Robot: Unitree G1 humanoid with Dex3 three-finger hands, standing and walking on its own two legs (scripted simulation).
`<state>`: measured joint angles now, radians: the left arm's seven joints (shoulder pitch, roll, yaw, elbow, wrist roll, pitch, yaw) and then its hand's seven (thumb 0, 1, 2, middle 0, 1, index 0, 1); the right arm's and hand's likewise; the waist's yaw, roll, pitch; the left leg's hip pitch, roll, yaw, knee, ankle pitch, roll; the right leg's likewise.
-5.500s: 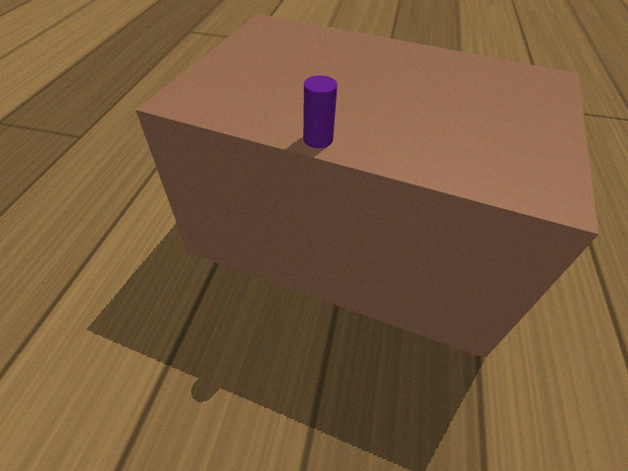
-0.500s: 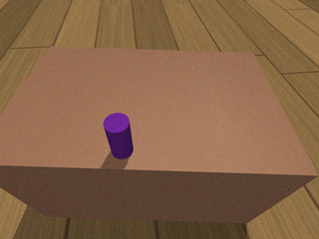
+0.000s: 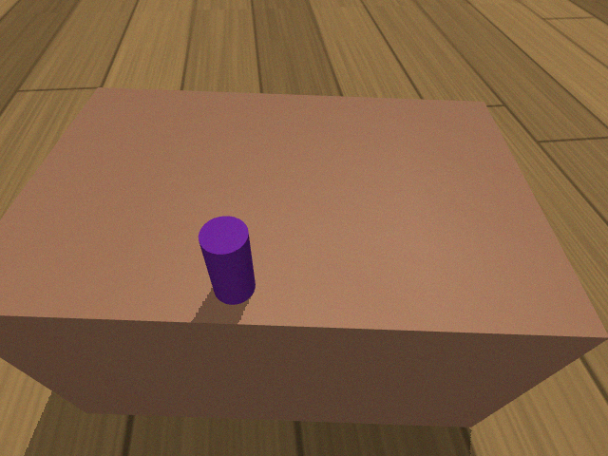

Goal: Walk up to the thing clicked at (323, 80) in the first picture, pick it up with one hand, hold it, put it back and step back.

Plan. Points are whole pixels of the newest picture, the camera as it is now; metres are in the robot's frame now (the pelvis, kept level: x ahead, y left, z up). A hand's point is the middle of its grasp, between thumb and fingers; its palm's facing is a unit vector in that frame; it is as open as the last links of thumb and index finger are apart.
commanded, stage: stand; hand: left
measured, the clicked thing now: (229, 262) +0.43 +0.13 -0.06
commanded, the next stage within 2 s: rise first in 0.56 s
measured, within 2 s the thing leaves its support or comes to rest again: neither
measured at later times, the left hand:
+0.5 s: hand out of the picture +0.07 +0.26 -0.16, palm faces -0.03 -0.94 -0.34, open 7.4 cm
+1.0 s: hand (124, 422) +0.19 +0.25 -0.10, palm faces +0.19 -0.93 -0.31, open 13.2 cm
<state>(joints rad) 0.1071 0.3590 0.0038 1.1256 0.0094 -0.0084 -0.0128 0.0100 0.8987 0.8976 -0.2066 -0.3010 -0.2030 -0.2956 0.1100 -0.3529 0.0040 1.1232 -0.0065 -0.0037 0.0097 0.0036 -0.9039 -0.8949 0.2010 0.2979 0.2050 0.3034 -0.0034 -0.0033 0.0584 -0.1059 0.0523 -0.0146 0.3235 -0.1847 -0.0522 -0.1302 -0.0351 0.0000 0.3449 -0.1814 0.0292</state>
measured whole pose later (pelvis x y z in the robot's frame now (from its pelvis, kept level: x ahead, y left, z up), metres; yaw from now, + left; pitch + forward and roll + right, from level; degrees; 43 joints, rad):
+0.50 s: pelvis +0.00 +0.00 +0.00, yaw +0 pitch -2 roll +0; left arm 0.12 0.36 0.00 1.12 0.01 -0.01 -0.01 0.01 0.90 0.90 -0.21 -0.30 -0.20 -0.30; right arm 0.12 -0.35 0.00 1.12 -0.01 0.00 0.01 0.00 -0.90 -0.89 0.20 0.30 0.21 0.30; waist 0.00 0.00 0.06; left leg -0.11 0.05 -0.02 0.33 -0.18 -0.05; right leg -0.13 -0.04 0.00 0.34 -0.18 0.03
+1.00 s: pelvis +0.00 +0.01 -0.01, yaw +0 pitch +2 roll +0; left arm 0.13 0.28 0.14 0.70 -0.04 -0.07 0.05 0.01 0.21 0.31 -0.08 -0.08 -0.08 -0.08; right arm 0.11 -0.26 -0.11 0.80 0.05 -0.09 -0.06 0.00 -0.20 -0.31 0.07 0.08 0.07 0.08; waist 0.01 0.01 0.00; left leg -0.23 0.05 -0.01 0.42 -0.23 -0.04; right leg -0.25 -0.04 0.01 0.42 -0.21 0.04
